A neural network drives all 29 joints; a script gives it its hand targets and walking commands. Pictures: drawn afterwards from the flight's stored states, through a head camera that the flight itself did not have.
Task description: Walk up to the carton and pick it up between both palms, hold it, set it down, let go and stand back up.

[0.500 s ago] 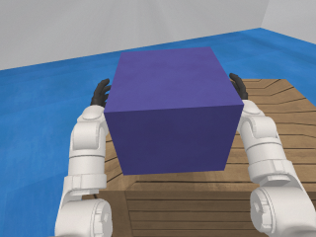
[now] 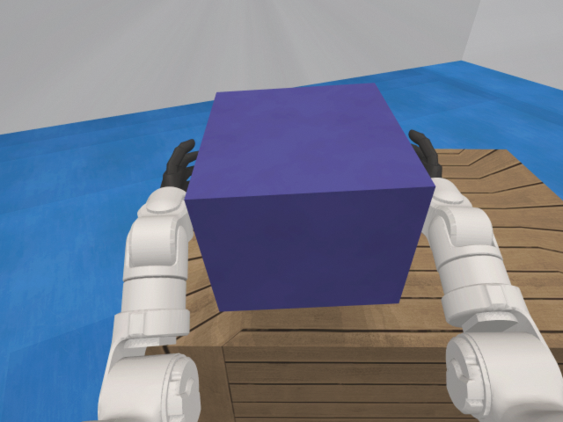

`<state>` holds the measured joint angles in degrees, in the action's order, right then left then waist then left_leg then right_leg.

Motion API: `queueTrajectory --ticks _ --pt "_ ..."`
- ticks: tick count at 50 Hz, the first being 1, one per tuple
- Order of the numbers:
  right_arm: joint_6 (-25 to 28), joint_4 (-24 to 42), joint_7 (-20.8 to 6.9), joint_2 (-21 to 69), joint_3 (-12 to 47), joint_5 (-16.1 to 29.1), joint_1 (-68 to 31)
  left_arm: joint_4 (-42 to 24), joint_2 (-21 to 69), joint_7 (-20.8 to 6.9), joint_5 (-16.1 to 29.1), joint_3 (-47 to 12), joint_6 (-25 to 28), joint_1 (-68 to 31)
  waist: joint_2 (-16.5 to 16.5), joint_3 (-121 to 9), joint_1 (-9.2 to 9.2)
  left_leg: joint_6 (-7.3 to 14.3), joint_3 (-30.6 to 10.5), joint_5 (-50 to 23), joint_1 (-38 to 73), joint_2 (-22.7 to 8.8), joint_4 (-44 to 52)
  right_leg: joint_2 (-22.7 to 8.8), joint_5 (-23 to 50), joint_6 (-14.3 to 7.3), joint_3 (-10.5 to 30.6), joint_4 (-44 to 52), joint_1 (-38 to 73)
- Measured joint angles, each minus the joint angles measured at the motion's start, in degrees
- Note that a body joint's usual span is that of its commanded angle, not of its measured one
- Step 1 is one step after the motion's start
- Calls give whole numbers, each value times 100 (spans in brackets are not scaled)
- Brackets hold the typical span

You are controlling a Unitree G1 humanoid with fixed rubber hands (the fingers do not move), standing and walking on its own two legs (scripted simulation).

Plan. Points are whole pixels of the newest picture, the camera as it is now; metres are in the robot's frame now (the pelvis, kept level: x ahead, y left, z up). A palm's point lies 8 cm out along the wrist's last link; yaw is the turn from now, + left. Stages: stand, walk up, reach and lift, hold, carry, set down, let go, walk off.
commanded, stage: hold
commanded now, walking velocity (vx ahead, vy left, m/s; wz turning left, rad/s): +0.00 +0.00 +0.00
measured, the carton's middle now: (301, 190) +0.39 -0.01 +0.19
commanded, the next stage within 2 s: none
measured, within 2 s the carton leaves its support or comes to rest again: neither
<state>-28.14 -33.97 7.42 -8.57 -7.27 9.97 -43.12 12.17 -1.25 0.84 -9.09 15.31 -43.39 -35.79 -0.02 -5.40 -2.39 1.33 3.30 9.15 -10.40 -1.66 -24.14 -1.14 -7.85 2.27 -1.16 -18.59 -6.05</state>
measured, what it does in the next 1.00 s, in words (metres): stands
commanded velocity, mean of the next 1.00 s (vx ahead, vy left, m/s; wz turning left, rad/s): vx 0.00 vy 0.00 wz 0.00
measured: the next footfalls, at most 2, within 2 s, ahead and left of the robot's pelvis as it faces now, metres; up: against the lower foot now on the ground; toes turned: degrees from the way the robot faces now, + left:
none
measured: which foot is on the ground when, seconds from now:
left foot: down 0.00-1.00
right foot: down 0.00-1.00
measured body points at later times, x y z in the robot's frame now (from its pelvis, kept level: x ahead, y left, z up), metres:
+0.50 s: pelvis +0.00 +0.00 +0.00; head -0.07 +0.01 +0.44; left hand +0.37 +0.17 +0.20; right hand +0.38 -0.18 +0.21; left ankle +0.05 +0.10 -0.74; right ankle +0.03 -0.15 -0.74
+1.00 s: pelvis +0.00 +0.00 +0.00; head -0.06 +0.01 +0.45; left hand +0.37 +0.17 +0.20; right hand +0.39 -0.18 +0.20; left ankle +0.05 +0.10 -0.74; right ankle +0.03 -0.15 -0.74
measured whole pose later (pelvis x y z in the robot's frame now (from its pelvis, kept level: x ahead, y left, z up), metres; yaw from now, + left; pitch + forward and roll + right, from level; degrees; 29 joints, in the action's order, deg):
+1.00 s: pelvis +0.00 +0.00 +0.00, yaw +0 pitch -4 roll -2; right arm -28.2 -32.9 7.5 -8.6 -7.3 10.0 -42.3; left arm 12.2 -1.3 0.9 -9.0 14.9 -43.1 -35.6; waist -0.1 -4.4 -2.4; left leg 1.3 3.3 9.3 -10.4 -1.7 -24.1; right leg -1.1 -7.9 2.3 -1.1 -18.4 -6.0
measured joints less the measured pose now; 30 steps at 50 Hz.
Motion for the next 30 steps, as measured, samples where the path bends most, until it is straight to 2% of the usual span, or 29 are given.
queueTrajectory --ticks 30 --pt "-7 16 0 0 0 0 12 0 0 2 0 -7 0 6 0 -45 0 0 0 0 1 0 0 1 0 0 4 0 0"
